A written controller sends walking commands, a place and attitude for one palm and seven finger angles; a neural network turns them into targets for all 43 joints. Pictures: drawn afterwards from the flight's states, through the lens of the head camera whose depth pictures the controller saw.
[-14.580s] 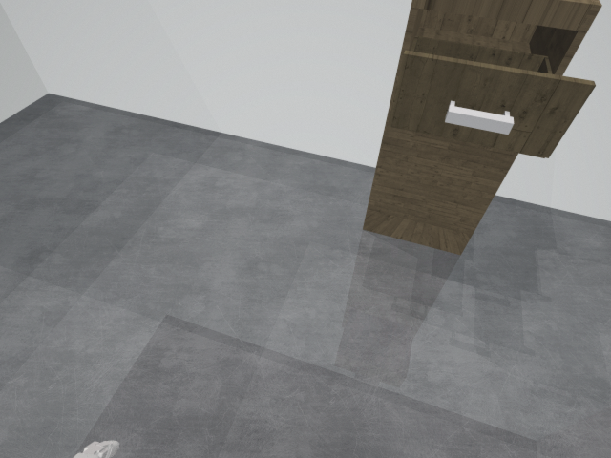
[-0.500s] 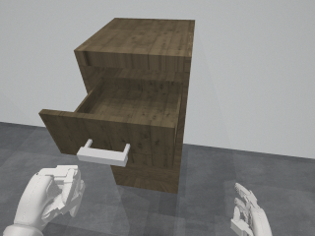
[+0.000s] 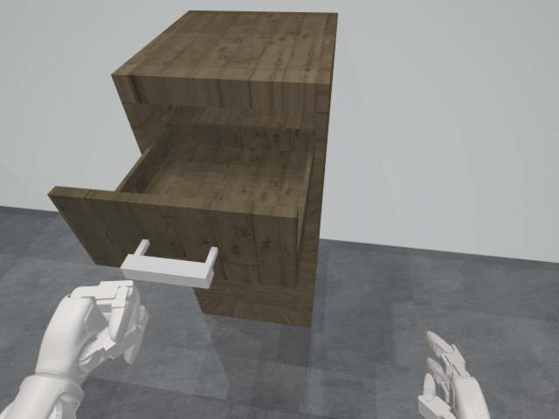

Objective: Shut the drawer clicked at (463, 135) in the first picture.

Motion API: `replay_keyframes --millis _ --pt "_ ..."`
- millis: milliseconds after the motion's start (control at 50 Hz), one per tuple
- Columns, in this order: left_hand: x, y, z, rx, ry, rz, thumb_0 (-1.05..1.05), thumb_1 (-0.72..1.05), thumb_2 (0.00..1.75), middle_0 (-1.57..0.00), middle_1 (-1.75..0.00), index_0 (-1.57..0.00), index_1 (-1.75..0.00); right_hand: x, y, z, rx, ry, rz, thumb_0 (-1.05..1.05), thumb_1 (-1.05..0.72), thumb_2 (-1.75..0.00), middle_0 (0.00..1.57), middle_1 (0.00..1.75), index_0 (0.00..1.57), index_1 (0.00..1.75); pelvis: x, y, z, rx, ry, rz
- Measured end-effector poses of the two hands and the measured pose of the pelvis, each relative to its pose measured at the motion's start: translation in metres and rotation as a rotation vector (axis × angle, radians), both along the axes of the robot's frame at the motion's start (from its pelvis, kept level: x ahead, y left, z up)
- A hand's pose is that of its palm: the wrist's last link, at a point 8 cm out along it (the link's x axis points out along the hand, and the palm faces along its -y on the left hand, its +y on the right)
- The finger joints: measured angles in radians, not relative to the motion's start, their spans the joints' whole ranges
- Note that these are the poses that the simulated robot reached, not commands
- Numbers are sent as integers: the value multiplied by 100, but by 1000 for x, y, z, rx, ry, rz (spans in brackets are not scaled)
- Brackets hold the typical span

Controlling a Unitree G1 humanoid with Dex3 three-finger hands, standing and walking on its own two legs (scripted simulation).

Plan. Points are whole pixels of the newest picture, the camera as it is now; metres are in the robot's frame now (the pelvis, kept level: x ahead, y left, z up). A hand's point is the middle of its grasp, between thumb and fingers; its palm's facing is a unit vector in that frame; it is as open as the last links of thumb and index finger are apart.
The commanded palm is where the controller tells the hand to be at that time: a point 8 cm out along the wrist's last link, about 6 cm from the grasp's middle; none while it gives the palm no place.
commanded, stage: bring the fist close to the handle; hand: left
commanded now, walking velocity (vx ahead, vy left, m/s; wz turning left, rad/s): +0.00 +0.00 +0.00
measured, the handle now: (173, 259) +0.33 +0.21 +0.05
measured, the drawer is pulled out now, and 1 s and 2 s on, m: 0.28 0.28 0.20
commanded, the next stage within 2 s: push the drawer shut in 1.06 s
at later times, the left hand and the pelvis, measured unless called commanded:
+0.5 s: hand (167, 313) +0.24 +0.18 +0.07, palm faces -0.05 -1.00 -0.04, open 3.3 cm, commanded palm +0.21 +0.23 +0.07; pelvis +0.00 +0.02 -0.01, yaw +0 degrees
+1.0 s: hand (181, 313) +0.25 +0.17 +0.05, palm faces -0.06 -1.00 -0.05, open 3.3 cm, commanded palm +0.22 +0.23 +0.05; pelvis +0.00 +0.02 -0.02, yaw +0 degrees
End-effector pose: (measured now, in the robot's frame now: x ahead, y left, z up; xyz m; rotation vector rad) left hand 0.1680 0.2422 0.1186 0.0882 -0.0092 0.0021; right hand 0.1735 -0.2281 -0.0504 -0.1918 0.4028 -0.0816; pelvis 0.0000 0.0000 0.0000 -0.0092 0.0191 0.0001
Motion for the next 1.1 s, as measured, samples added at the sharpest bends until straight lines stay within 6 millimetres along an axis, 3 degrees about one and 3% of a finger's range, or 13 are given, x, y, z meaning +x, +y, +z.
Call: replay_keyframes --millis 440,700,1100 --pt "45 -6 -45 -44 39 -49 2 90 90 -140 -160 -140 -160 -12 25 -25 -6 142 5 1 -90 -90 20 30 20 30 1 22 -9 -3 72 0" --pt "62 -16 -70 -48 50 -67 2 90 90 -140 -160 -140 -160 -19 26 -40 -9 219 -8 1 -90 -90 20 30 20 30 0 27 -18 -3 121 -5" --pt "62 -21 -66 -33 31 -54 2 90 90 -140 -160 -140 -160 -20 15 -44 7 232 -25 1 -90 -90 20 30 20 30 -2 18 -20 1 128 -5"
